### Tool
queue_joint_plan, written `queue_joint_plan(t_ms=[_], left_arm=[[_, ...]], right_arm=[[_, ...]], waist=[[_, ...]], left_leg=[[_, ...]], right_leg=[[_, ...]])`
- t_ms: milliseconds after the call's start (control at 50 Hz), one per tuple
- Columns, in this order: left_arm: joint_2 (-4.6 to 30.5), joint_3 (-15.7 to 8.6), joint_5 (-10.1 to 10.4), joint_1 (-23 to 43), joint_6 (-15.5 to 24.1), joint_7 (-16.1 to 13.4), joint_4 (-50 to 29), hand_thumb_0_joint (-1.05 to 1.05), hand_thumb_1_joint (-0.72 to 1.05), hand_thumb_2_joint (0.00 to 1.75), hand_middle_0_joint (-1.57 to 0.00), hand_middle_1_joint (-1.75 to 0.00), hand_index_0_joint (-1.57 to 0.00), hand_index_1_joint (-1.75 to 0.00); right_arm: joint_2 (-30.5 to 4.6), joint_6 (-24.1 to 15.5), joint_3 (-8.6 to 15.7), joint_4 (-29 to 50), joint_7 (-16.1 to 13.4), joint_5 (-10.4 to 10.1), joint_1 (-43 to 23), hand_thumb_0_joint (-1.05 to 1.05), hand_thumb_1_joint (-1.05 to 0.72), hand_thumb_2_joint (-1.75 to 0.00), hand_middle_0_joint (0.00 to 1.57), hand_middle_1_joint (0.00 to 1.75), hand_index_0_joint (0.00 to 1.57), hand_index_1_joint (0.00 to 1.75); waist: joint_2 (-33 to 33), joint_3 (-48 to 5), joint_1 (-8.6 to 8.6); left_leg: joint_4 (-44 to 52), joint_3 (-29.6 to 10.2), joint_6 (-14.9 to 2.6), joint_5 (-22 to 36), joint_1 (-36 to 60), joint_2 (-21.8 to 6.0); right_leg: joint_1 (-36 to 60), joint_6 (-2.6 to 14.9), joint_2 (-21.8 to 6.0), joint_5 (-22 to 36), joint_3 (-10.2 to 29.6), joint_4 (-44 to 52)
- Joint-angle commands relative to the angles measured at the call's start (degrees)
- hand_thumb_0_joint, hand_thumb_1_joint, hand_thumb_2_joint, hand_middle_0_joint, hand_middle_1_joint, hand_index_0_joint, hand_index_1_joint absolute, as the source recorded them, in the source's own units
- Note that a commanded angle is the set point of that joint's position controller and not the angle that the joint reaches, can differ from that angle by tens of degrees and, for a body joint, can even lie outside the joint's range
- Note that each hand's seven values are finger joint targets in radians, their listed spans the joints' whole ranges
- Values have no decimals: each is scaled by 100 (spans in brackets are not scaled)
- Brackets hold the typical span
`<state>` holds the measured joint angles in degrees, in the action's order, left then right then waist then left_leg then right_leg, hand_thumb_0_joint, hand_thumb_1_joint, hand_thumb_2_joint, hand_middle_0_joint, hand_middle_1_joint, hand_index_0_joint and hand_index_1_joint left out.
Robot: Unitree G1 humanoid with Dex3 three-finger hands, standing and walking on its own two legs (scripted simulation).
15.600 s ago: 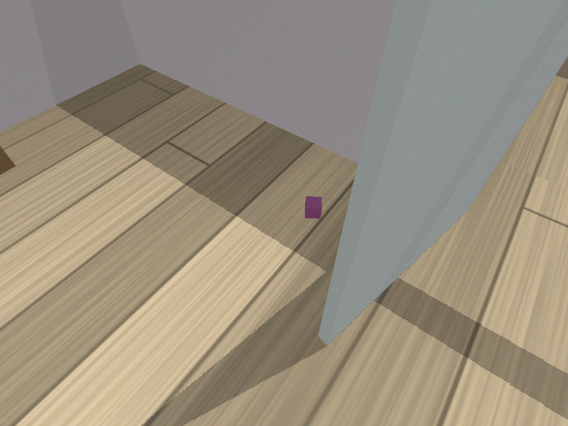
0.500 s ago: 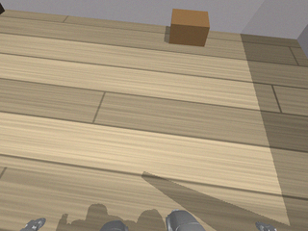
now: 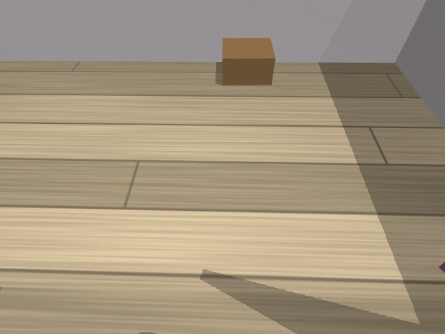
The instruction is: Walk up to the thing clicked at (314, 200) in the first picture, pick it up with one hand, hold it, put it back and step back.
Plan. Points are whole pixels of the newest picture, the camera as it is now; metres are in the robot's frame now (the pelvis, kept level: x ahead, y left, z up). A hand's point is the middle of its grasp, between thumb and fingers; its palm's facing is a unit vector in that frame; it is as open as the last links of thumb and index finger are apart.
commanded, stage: walk up
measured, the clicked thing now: out of the picture +0.47 -1.01 -0.72
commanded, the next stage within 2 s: stand in 0.50 s
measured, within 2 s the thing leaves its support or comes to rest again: neither
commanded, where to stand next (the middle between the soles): +0.07 +0.00 m, yaw +1 degrees
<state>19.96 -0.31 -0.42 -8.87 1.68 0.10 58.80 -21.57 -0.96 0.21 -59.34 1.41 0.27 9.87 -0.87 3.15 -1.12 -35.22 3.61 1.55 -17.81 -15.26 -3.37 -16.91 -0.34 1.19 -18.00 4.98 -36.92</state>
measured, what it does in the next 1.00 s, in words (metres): stands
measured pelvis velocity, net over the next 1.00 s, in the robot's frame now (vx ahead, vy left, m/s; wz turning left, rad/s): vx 0.01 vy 0.01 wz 0.00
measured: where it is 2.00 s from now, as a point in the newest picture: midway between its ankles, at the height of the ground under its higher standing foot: outside the picture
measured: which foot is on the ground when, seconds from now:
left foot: down 0.00-1.00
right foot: down 0.00-1.00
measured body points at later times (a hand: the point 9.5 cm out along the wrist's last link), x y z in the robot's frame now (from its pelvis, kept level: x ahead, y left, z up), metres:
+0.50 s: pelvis +0.01 +0.01 +0.02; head +0.03 +0.00 +0.47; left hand +0.13 +0.31 -0.11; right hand +0.09 -0.30 -0.11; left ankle +0.01 +0.14 -0.73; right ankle +0.02 -0.13 -0.73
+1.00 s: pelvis +0.01 +0.01 +0.02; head +0.02 +0.01 +0.47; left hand +0.09 +0.31 -0.11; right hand +0.09 -0.29 -0.11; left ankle +0.01 +0.14 -0.73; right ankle +0.02 -0.13 -0.73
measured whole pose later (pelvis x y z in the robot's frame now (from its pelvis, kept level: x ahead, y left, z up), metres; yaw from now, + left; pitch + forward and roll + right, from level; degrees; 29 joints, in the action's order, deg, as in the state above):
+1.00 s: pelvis +0.01 +0.01 +0.02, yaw +0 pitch -2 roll +0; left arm 19.6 -0.8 -0.8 -5.1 0.5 0.2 65.8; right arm -20.0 -0.5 1.4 -65.2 0.9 0.6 4.2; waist -0.3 3.6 -0.9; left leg -18.9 4.4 0.8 -10.1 -6.6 -2.1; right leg -7.8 -1.8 -0.3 -9.7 5.4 -19.5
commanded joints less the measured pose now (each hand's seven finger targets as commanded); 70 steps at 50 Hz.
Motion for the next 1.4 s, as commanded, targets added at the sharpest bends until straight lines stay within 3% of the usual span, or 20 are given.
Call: queue_joint_plan(t_ms=[0,40,80,120,220,440,460,480,500,540,640,680,780,980,1100,1160,1380], left_arm=[[1331,-287,79,481,172,-109,-212,0,90,90,-20,-30,-20,-30],[1292,-275,92,470,150,-117,-101,0,90,90,-20,-30,-20,-30],[1272,-248,101,490,126,-121,23,0,90,90,-20,-30,-20,-30],[1268,-241,84,606,126,-129,62,0,90,90,-20,-30,-20,-30],[1246,-211,69,805,88,-127,175,0,90,90,-20,-30,-20,-30],[1252,-210,19,859,56,-123,292,0,90,90,-20,-30,-20,-30],[1270,-210,18,840,56,-127,274,0,90,90,-20,-30,-20,-30],[1260,-230,7,874,68,-99,310,0,90,90,-20,-30,-20,-30],[1273,-246,22,856,70,-98,303,0,90,90,-20,-30,-20,-30],[1214,-230,22,742,51,-90,343,0,90,90,-20,-30,-20,-30],[1241,-259,18,837,6,-95,342,0,90,90,-20,-30,-20,-30],[1215,-267,11,795,9,-92,341,0,90,90,-20,-30,-20,-30],[1177,-260,-3,798,13,-76,347,0,90,90,-20,-30,-20,-30],[1164,-262,-11,634,26,-46,323,0,90,90,-20,-30,-20,-30],[1166,-254,-5,579,28,-59,289,0,90,90,-20,-30,-20,-30],[1170,-230,-5,541,26,-68,302,0,90,90,-20,-30,-20,-30],[1215,-214,-16,513,22,-70,265,0,90,90,-20,-30,-20,-30]], right_arm=[[-1294,-172,249,167,-109,-19,-395,0,-90,-90,20,30,20,30],[-1288,-176,254,88,-130,-30,-493,0,-90,-90,20,30,20,30],[-1261,-153,255,36,-137,-34,-678,0,-90,-90,20,30,20,30],[-1229,-131,273,-37,-144,-33,-682,0,-90,-90,20,30,20,30],[-1186,-77,290,-150,-123,-27,-886,0,-90,-90,20,30,20,30],[-1161,-44,355,-206,-102,-15,-1079,0,-90,-90,20,30,20,30],[-1146,-45,355,-201,-101,-15,-1066,0,-90,-90,20,30,20,30],[-1131,-48,313,-179,-120,7,-1034,0,-90,-90,20,30,20,30],[-1137,-55,319,-179,-131,7,-1051,0,-90,-90,20,30,20,30],[-1151,-57,326,-198,-145,6,-1051,0,-90,-90,20,30,20,30],[-1096,-47,311,-231,-151,29,-1037,0,-90,-90,20,30,20,30],[-1116,-55,308,-236,-148,35,-1002,0,-90,-90,20,30,20,30],[-1089,-42,314,-241,-133,42,-986,0,-90,-90,20,30,20,30],[-1084,-77,322,-223,-133,41,-887,0,-90,-90,20,30,20,30],[-1083,-82,314,-209,-143,40,-812,0,-90,-90,20,30,20,30],[-1071,-59,312,-231,-140,30,-803,0,-90,-90,20,30,20,30],[-1069,-48,298,-224,-129,32,-807,0,-90,-90,20,30,20,30]], waist=[[184,-492,56],[117,-697,78],[93,-624,112],[172,-726,37],[154,-510,26],[186,-563,10],[208,-610,13],[169,-671,-24],[179,-752,-4],[140,-825,12],[130,-588,-2],[55,-667,15],[142,-388,11],[45,-466,32],[75,-674,22],[185,-526,30],[150,-439,55]], left_leg=[[1051,-635,-472,595,297,-535],[1139,-597,-469,967,445,-606],[1160,-528,-462,959,548,-591],[1096,-370,-427,1146,744,-552],[1367,-372,-394,705,834,-573],[1563,-169,-366,726,1201,-563],[1555,-152,-366,788,1286,-560],[1631,-390,-310,1315,1144,-563],[1610,-343,-297,1573,1242,-566],[1587,-327,-265,1691,1528,-566],[1863,-397,-225,1155,1283,-521],[1886,-410,-250,1246,1279,-553],[2023,-494,-235,494,1099,-507],[2012,-569,-246,709,1165,-507],[1893,-540,-261,1430,1326,-534],[1872,-546,-269,1156,1297,-502],[1953,-583,-260,918,1122,-476]], right_leg=[[262,312,-451,1431,645,850],[518,283,-463,1741,548,794],[484,260,-475,1754,559,926],[520,272,-560,2035,613,1028],[337,223,-539,1675,653,1265],[422,174,-541,1981,628,1504],[393,184,-554,2012,672,1515],[708,113,-630,2390,550,1595],[808,98,-651,2603,547,1586],[702,112,-640,2607,513,1642],[726,110,-638,1968,511,1872],[853,100,-662,2080,472,1888],[611,72,-631,1322,452,2060],[660,93,-677,1529,430,2069],[803,84,-717,1959,363,1954],[679,76,-719,1681,363,2052],[739,89,-744,1505,347,2099]])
